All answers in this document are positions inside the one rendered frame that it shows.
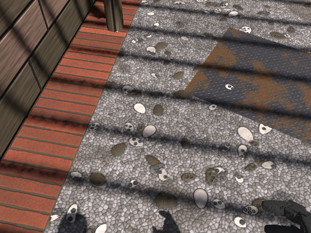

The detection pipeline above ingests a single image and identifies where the right robot hand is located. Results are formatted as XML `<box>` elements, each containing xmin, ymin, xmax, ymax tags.
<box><xmin>261</xmin><ymin>200</ymin><xmax>311</xmax><ymax>233</ymax></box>

